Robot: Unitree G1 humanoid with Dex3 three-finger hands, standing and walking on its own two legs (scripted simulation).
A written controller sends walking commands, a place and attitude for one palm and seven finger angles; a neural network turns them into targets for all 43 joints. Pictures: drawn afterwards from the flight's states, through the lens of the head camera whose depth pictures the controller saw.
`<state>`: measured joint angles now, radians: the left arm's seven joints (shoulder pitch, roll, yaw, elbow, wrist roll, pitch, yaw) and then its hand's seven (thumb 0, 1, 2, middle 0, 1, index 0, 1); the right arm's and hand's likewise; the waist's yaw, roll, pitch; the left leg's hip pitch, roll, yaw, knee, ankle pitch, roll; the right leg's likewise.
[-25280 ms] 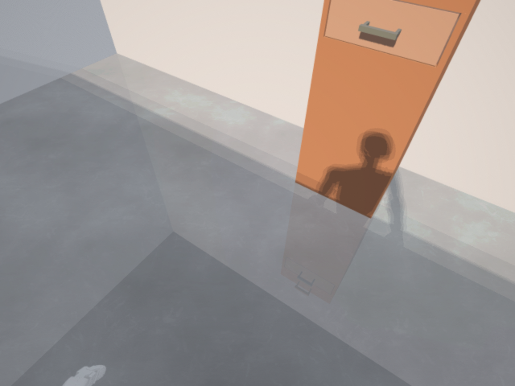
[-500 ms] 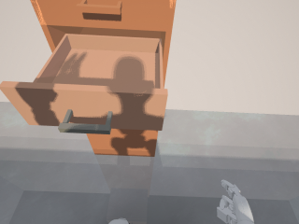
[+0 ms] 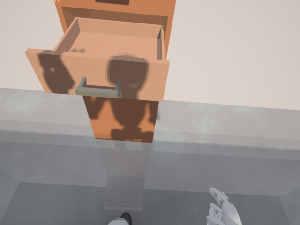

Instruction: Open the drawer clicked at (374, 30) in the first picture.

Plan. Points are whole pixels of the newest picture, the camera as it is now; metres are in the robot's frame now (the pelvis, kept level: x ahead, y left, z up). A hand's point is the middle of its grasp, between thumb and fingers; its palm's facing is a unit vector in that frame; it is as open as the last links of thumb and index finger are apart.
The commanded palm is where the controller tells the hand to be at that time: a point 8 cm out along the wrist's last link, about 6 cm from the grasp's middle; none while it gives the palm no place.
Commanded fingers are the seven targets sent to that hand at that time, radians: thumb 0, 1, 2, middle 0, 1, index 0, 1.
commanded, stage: stop stepping back and stand still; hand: left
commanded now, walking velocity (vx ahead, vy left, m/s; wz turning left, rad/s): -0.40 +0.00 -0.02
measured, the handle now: (99, 87) +0.46 +0.19 +0.10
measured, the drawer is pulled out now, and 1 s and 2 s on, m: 0.30 0.30 0.30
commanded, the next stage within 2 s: let the arm hang, fingers relaxed in 0.86 s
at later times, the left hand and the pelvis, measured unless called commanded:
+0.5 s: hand out of the picture +0.09 +0.20 +0.27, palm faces +0.49 -0.78 -0.39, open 7.5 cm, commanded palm +0.03 +0.25 +0.29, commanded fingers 0.00 0.90 0.90 -0.20 -0.30 -0.20 -0.30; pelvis -0.10 -0.03 +0.00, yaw +1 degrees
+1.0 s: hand out of the picture +0.11 +0.21 +0.24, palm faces +0.41 -0.77 -0.50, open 7.4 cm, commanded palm none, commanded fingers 0.00 0.90 0.90 -0.20 -0.30 -0.20 -0.30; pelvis -0.09 -0.01 +0.00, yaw +3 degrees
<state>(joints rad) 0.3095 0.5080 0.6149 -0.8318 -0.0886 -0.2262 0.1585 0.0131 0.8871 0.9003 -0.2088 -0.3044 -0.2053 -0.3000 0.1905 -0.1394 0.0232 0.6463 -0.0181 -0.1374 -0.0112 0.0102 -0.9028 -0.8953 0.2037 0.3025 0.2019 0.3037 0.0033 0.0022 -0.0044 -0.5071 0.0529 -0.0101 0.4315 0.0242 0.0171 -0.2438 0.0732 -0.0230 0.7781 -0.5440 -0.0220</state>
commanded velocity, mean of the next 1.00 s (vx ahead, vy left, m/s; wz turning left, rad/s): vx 0.13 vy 0.03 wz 0.00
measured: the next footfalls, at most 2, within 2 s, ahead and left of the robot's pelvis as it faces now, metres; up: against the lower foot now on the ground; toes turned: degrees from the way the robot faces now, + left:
right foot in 0.06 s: -0.10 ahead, -0.11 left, +0.00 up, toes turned -2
left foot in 0.24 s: -0.06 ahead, +0.08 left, +0.00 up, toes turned +7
